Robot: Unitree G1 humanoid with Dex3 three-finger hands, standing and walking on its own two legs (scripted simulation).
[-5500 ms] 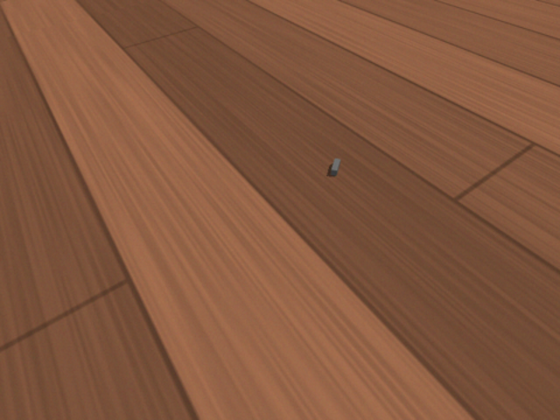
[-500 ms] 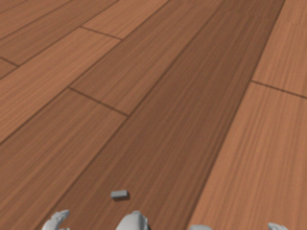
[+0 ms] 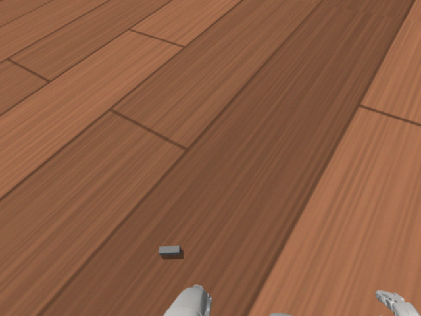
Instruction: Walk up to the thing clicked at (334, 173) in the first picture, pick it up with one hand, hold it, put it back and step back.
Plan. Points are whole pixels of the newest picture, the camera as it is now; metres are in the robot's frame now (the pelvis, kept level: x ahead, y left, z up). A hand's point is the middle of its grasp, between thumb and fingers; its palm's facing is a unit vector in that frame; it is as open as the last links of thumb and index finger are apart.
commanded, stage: walk up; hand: left
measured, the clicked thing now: (169, 250) +0.44 +0.30 -0.74
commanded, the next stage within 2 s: stand in 1.76 s
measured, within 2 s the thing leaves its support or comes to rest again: neither
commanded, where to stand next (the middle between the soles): +0.06 +0.02 m, yaw +3 degrees
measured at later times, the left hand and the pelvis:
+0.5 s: hand out of the picture +0.03 +0.28 -0.13, palm faces +0.06 -0.90 -0.43, open 7.4 cm; pelvis -0.01 +0.01 +0.01, yaw +4 degrees
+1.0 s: hand out of the picture +0.09 +0.30 -0.13, palm faces +0.04 -0.93 -0.36, open 7.4 cm; pelvis +0.01 +0.04 +0.02, yaw +4 degrees
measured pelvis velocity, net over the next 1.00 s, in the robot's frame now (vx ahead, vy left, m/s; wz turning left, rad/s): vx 0.01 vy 0.04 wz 0.06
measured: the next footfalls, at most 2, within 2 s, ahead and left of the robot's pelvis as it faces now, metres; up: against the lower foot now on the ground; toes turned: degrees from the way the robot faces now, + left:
left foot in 0.12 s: +0.04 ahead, +0.16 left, +0.00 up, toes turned +4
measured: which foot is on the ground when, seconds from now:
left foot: up 0.00-0.10, down 0.12-1.00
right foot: down 0.00-1.00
